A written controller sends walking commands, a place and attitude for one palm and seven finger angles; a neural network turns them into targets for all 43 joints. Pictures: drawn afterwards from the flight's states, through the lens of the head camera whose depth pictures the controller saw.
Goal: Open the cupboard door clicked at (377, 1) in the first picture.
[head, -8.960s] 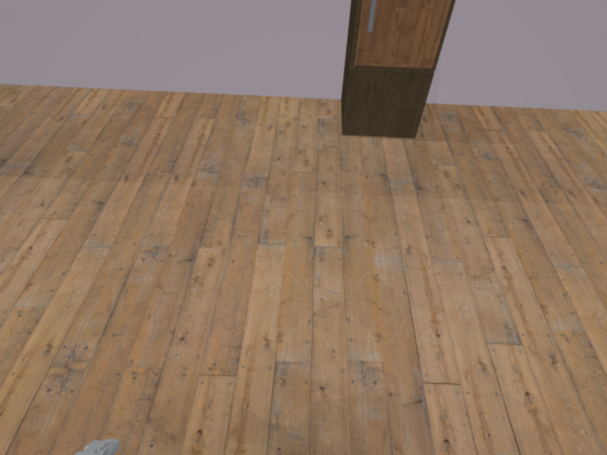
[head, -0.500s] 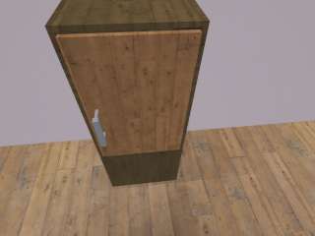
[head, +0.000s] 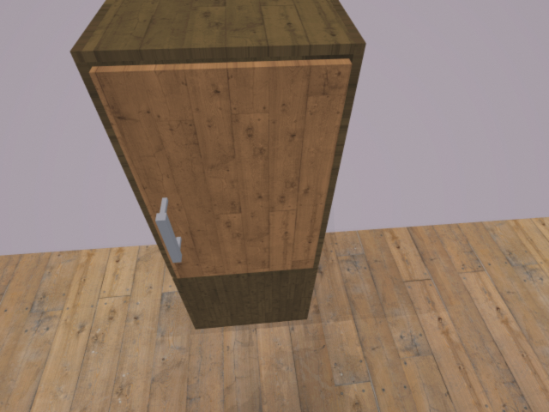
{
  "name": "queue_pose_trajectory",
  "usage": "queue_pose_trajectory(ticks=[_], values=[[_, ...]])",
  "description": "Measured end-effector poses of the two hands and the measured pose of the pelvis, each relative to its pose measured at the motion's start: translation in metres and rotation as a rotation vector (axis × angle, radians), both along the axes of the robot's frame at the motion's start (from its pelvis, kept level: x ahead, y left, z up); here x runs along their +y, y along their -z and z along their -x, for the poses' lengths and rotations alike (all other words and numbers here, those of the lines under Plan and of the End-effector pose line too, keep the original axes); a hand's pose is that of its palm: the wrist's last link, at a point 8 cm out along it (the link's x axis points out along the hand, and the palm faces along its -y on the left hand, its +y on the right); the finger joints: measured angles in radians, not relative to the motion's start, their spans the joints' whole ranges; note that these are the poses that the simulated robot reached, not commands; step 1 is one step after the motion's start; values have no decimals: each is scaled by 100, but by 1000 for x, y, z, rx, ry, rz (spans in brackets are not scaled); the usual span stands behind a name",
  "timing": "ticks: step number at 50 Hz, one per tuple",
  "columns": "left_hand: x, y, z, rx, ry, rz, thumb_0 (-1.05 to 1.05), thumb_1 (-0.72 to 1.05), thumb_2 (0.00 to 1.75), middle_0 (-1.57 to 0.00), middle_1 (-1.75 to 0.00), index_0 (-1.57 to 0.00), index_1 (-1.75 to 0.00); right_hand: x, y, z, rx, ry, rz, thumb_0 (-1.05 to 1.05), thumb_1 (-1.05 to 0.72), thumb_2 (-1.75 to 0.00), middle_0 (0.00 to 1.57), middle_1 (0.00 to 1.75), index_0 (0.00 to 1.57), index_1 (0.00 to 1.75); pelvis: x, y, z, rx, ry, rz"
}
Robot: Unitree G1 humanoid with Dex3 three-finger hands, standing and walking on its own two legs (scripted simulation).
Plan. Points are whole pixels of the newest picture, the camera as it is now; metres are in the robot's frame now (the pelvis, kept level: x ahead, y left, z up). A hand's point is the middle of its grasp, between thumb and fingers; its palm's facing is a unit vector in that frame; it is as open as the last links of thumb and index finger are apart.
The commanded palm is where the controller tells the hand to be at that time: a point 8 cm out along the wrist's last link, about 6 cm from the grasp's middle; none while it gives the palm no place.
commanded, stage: look again from close up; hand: left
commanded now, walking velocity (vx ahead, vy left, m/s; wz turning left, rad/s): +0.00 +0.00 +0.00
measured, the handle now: (171, 231) +0.47 +0.25 -0.10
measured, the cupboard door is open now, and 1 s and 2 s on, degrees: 0 0 0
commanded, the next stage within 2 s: shuffle to correct the standing spot in 0.48 s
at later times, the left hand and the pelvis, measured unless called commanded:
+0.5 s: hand out of the picture -0.01 +0.16 -0.17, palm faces +0.03 -0.98 -0.19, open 7.3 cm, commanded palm none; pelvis +0.00 -0.01 +0.00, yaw +0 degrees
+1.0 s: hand out of the picture -0.03 +0.16 -0.18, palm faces +0.10 -0.97 -0.21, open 7.4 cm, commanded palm none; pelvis -0.04 -0.02 -0.01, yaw +4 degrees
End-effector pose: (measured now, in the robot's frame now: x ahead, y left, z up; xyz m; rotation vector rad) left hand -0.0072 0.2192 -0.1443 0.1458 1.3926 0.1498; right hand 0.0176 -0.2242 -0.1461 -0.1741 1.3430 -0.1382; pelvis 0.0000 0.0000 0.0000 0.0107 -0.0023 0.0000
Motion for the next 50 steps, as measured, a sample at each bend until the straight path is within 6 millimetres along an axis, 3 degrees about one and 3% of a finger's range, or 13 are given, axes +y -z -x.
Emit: queue_pose_trajectory(ticks=[17, 33, 50], values=[[-7, -1, 1, -6, -5, -7, 1, 92, 90, -20, -30, -20, -30, 2, 3, 26, 61, 18, -25, 0, -91, -90, 20, 30, 20, 30, -8, -1, 1, -4, -4, -2], [-16, 0, 16, 16, -15, 9, 1, 92, 90, -20, -30, -20, -30, 0, 2, 33, 62, 21, -24, 0, -91, -90, 20, 30, 20, 30, -11, -1, 7, -5, -7, -3], [-10, 5, 33, -66, -74, -24, 1, 91, 90, -20, -30, -20, -30, -16, 6, 25, 4, -41, -5, 0, -91, -90, 19, 30, 20, 30, -18, 8, 41, -12, -76, 4]])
